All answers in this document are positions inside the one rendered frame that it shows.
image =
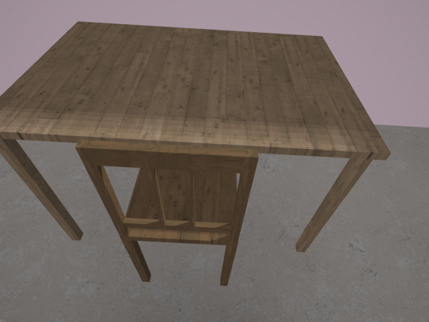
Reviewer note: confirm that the chair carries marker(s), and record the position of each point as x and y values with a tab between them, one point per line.
183	194

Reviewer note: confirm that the table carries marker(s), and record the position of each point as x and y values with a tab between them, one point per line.
275	93

